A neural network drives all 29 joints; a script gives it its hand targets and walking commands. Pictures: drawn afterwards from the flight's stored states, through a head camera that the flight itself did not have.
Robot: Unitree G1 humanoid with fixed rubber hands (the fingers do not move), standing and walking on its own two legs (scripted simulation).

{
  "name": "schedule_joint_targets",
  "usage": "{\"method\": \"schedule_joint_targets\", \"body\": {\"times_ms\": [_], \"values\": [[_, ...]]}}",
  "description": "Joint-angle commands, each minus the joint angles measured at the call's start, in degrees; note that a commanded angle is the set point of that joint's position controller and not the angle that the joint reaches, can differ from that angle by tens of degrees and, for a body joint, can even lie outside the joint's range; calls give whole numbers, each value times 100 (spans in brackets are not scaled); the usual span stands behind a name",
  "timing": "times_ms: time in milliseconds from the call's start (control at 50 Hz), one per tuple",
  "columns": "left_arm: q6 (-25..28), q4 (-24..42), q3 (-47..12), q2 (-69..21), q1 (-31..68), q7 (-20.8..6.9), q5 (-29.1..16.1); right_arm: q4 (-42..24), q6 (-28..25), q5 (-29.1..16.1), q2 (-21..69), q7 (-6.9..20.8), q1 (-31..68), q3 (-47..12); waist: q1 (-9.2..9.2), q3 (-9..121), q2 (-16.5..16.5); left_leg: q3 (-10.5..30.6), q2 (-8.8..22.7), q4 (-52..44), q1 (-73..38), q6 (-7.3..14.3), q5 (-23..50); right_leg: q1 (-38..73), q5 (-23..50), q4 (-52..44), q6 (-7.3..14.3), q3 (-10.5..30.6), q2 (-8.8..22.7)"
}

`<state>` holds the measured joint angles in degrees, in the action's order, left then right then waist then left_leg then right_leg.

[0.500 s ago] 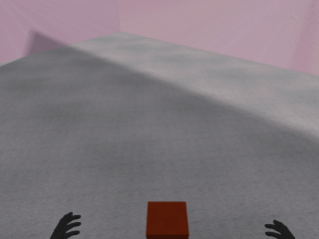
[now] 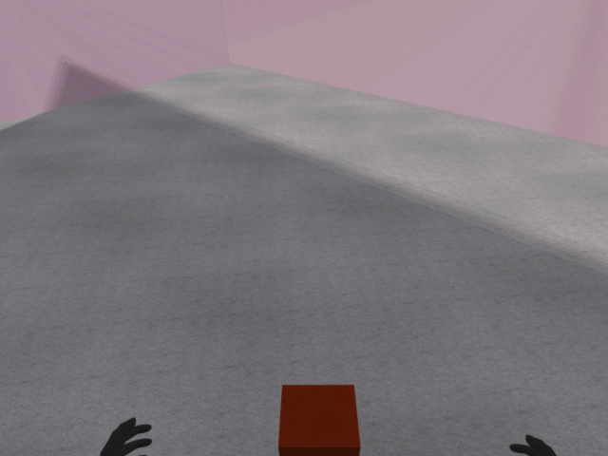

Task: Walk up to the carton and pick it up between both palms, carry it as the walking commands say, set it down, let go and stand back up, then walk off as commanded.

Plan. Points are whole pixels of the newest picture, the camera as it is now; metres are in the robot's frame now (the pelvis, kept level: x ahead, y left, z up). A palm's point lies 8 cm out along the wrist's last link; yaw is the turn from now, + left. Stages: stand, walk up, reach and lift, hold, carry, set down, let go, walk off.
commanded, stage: stand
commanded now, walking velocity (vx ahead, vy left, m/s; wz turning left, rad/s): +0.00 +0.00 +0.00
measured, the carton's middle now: (318, 429) +0.48 -0.03 -0.66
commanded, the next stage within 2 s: walk off in 0.62 s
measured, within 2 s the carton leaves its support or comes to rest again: neither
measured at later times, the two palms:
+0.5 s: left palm out of the picture +0.13 +0.28 -0.08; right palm out of the picture +0.07 -0.30 -0.09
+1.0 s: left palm out of the picture +0.09 +0.27 -0.10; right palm out of the picture +0.03 -0.29 -0.11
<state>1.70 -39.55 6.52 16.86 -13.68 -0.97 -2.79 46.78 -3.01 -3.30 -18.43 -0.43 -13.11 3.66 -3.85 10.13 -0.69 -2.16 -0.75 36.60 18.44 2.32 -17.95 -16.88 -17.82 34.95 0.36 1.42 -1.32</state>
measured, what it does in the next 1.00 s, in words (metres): stands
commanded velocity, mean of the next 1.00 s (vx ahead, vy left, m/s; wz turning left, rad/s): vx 0.00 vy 0.04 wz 0.00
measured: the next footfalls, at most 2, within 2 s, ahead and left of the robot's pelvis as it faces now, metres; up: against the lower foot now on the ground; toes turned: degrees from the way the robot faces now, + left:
right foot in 1.72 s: +0.04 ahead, -0.09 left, +0.00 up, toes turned +0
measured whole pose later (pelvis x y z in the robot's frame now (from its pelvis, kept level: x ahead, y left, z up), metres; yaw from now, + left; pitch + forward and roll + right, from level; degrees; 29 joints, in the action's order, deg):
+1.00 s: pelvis -0.03 +0.00 +0.00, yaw +0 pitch -2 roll -1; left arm -0.8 -47.1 6.5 14.9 -13.7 0.0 -2.8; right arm 54.8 0.9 -3.3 -16.4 0.1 -13.1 3.6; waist -3.9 4.2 -0.4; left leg -2.2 -0.7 35.1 18.2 2.3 -15.1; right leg -16.9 -15.3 34.0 0.4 1.4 -1.3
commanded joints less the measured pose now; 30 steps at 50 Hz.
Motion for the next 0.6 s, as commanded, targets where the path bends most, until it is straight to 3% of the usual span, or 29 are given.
{"method": "schedule_joint_targets", "body": {"times_ms": [0, 20, 40, 60, 80, 100, 120, 140, 160, 180, 200, 220, 240, 260, 280, 300, 340, 380, 400, 420, 440, 480, 500, 520, 540, 560, 580], "values": [[201, 266, 101, 1122, 574, 96, 648, -394, -251, 666, -1118, -32, 503, 143, 414, -779, -17, 1179, 898, -1518, -103, 116, 490, -103, 599, -811, 314, 715, 554], [221, 182, 123, 1142, 439, 77, 601, -245, -240, 674, -1202, -40, 347, 170, 345, -769, 184, 1093, 868, -1599, -87, 88, 452, 102, 559, -833, 304, 697, 502], [220, 194, 107, 1105, 477, 92, 633, -386, -245, 666, -1194, -22, 602, 165, 498, -821, 110, 1083, 845, -1521, -141, 100, 613, -47, 624, -839, 300, 728, 552], [225, 133, 69, 1107, 414, 94, 617, -423, -229, 691, -1239, -5, 633, 164, 488, -829, 292, 1052, 818, -1505, -22, 82, 560, 26, 603, -856, 341, 729, 568], [206, 108, 87, 1051, 515, 76, 606, -348, -258, 701, -1188, -32, 555, 194, 429, -906, -39, 1198, 892, -1639, -34, 50, 431, -53, 564, -755, 312, 682, 550], [219, 147, 96, 1010, 531, 90, 623, -362, -296, 662, -1156, -17, 548, 156, 425, -1108, -161, 1174, 868, -1630, 56, 90, 521, -175, 538, -825, 327, 776, 591], [207, 60, 77, 1022, 398, 77, 622, -285, -278, 693, -1190, -27, 651, 156, 542, -949, 42, 1277, 909, -1672, 32, 108, 436, -30, 492, -813, 295, 726, 534], [219, 100, 68, 1064, 433, 75, 627, -254, -271, 688, -1301, -26, 540, 215, 499, -1151, -9, 1192, 873, -1626, 111, 84, 384, -59, 534, -887, 310, 688, 530], [239, 61, 33, 1040, 403, 95, 582, -253, -231, 698, -1144, -23, 589, 124, 501, -755, 153, 1047, 812, -1515, -102, 101, 443, 59, 625, -844, 321, 777, 576], [257, 84, 54, 1097, 551, 81, 592, -273, -282, 664, -1141, -19, 549, 152, 434, -796, 154, 1162, 832, -1510, -115, 87, 508, 14, 650, -802, 348, 795, 571], [234, 30, 48, 1096, 635, 95, 554, -212, -311, 719, -1232, -25, 447, 157, 399, -964, 15, 1079, 847, -1529, -28, 27, 775, -55, 790, -797, 358, 825, 630], [201, 25, 95, 1160, 574, 106, 594, -104, -267, 691, -1129, -12, 305, 123, 428, -792, -59, 1039, 847, -1548, -183, 74, 480, 23, 581, -856, 304, 743, 543], [218, 32, 78, 1144, 641, 109, 567, -177, -274, 703, -1205, -31, 622, 135, 468, -999, 77, 1190, 884, -1573, -9, 94, 550, -33, 699, -808, 308, 803, 562], [215, 18, 80, 1093, 593, 116, 563, -194, -274, 685, -1201, -38, 625, 185, 382, -1088, -247, 1141, 906, -1597, 6, 94, 412, -144, 615, -891, 326, 831, 580], [192, -43, 81, 1158, 527, 122, 602, -157, -242, 725, -1237, -67, 625, 182, 477, -1048, -98, 1158, 879, -1586, -80, 130, 262, -176, 454, -984, 310, 827, 603], [170, -86, 51, 1083, 524, 116, 607, -148, -245, 681, -1188, -20, 541, 173, 386, -975, 193, 1238, 879, -1654, -124, 127, 6, -123, 296, -935, 339, 717, 528], [190, -107, 29, 1013, 460, 78, 543, -29, -238, 724, -1249, -57, 479, 161, 462, -1115, -206, 1202, 893, -1887, 28, 90, -417, -130, 213, -888, 316, 746, 508], [214, -218, 47, 1137, 371, 106, 615, -1, -220, 737, -1100, -34, 661, 147, 508, -1197, 37, 1246, 849, -1781, 100, 99, -212, -59, 266, -953, 341, 727, 535], [226, -249, 84, 1258, 482, 104, 593, 100, -196, 672, -1188, -41, 505, 120, 421, -1354, 114, 1099, 822, -1801, 184, 78, -19, -38, 315, -1015, 382, 821, 569], [183, -185, 69, 1136, 548, 91, 564, 39, -251, 715, -1322, -51, 601, 194, 412, -1307, 50, 1297, 929, -1841, 122, 29, -230, -144, 332, -951, 364, 767, 544], [167, -247, 50, 1118, 448, 101, 555, 40, -263, 740, -1232, -37, 602, 155, 445, -1115, 2, 1228, 860, -1813, 52, 77, -314, -5, 348, -944, 330, 744, 524], [168, -245, 11, 1012, 696, 95, 568, 185, -283, 720, -1191, -26, 418, 141, 328, -1025, -26, 1188, 869, -1722, -150, 81, 113, -21, 392, -951, 351, 777, 549], [197, -213, 50, 1068, 588, 90, 540, 206, -272, 747, -1229, -55, 391, 155, 406, -1064, 53, 1288, 951, -1789, -171, 114, 216, -93, 419, -797, 354, 732, 523], [163, -295, 18, 1106, 400, 111, 524, 211, -256, 701, -1202, -22, 423, 152, 481, -1126, -165, 1293, 961, -1796, -145, 132, -56, -128, 279, -915, 318, 704, 489], [197, -377, 56, 1166, 466, 105, 502, 234, -259, 724, -1285, -15, 557, 187, 495, -1079, 70, 1338, 947, -1820, -22, 132, 28, 16, 284, -862, 361, 708, 562], [177, -342, 39, 1149, 460, 120, 547, 141, -246, 694, -1173, -37, 690, 131, 563, -1274, 70, 1235, 889, -1776, 80, 94, 157, -33, 315, -949, 324, 748, 567], [130, -395, 75, 1236, 462, 113, 505, 155, -241, 731, -1148, -51, 717, 128, 512, -1279, -283, 1353, 976, -1865, 127, 72, 28, -135, 328, -853, 343, 812, 572]]}}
